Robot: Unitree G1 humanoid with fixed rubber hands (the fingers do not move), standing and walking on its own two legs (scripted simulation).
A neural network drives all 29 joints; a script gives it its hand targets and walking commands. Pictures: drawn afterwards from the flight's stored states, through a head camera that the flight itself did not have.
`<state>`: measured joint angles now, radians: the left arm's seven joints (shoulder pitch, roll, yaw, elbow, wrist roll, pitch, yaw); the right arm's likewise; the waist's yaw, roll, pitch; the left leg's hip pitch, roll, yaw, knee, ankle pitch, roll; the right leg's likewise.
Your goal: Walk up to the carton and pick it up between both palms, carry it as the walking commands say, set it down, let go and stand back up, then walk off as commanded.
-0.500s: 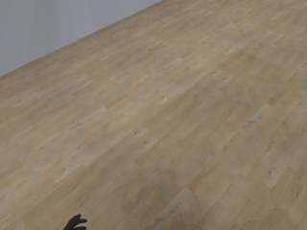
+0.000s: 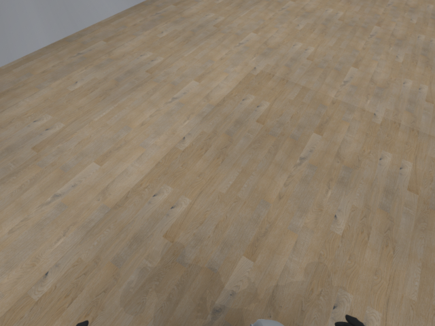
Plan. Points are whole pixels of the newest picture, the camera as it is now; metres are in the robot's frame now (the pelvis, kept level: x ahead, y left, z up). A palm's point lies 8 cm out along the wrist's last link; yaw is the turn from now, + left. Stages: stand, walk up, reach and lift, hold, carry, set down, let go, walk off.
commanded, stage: walk off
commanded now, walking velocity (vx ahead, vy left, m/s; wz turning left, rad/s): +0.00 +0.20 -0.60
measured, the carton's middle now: out of the picture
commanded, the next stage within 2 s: none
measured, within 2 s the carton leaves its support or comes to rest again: neither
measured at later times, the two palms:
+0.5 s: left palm (30, 305) +0.17 +0.36 -0.08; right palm out of the picture +0.04 -0.18 -0.12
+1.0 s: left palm (78, 230) +0.33 +0.35 -0.11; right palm out of the picture -0.04 -0.02 -0.14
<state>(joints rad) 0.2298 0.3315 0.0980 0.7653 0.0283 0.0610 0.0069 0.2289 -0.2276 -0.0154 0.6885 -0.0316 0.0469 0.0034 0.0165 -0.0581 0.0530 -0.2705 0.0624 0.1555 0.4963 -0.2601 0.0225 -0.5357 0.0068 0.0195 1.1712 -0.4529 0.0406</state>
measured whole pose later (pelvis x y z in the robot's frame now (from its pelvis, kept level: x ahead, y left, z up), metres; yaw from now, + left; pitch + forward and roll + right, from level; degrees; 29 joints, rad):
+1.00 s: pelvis +0.07 +0.22 -0.01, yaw -37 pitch +1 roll +1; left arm 0.14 0.24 0.05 0.73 0.02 0.05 0.00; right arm 0.30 -0.25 -0.02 0.74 -0.03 0.05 -0.02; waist -0.02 0.02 0.06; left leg -0.27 0.06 0.32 0.61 -0.36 0.07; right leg -0.28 -0.01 -0.12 0.63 -0.38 -0.01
